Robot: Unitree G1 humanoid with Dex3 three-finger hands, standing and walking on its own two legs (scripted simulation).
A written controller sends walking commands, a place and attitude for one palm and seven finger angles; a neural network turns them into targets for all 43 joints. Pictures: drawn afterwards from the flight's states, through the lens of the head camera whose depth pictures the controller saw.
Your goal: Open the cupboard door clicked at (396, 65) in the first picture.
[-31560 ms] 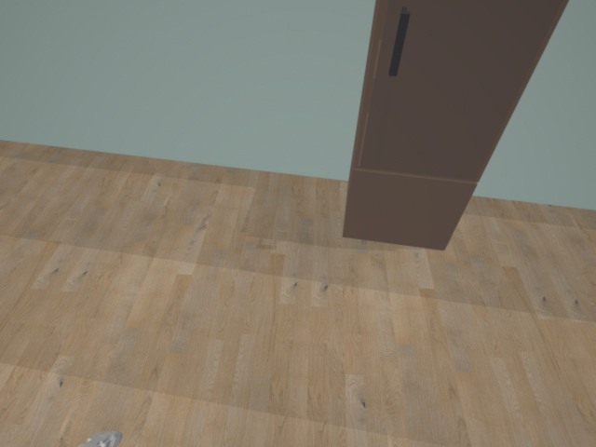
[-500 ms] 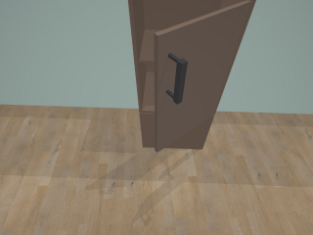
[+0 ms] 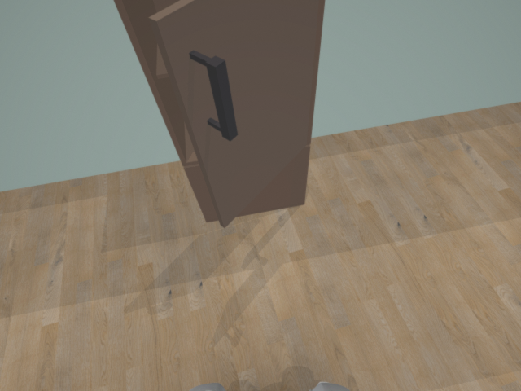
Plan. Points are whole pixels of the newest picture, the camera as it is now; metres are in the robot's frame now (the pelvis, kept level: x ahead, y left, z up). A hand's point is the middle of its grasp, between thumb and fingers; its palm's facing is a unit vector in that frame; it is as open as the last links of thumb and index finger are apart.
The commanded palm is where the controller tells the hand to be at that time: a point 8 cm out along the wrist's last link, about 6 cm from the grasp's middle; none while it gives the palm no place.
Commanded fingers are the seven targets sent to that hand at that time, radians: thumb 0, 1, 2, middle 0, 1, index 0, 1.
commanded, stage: walk to a spot facing it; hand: left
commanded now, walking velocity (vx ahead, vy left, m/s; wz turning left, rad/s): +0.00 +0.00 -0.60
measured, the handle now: (214, 98) +0.55 +0.13 +0.11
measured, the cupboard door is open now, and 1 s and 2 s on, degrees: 40 40 40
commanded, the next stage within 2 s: none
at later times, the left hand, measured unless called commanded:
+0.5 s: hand out of the picture +0.09 +0.16 -0.16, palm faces -0.16 -0.96 -0.23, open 7.4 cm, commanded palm none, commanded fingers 0.00 0.90 0.90 -0.20 -0.30 -0.20 -0.30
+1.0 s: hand (228, 312) +0.26 +0.10 -0.16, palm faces -0.57 -0.78 -0.28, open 7.4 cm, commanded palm none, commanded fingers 0.00 0.90 0.90 -0.20 -0.30 -0.20 -0.30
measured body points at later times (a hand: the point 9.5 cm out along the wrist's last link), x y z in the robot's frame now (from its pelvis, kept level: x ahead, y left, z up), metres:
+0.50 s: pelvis +0.02 -0.02 +0.01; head +0.09 -0.03 +0.45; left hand +0.10 +0.21 -0.14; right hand +0.12 -0.29 -0.12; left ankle +0.06 +0.13 -0.68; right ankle -0.01 -0.10 -0.73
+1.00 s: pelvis +0.04 -0.01 +0.00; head +0.09 -0.06 +0.44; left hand +0.29 +0.14 -0.13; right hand -0.08 -0.25 -0.15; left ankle +0.08 +0.12 -0.73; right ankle -0.03 -0.10 -0.74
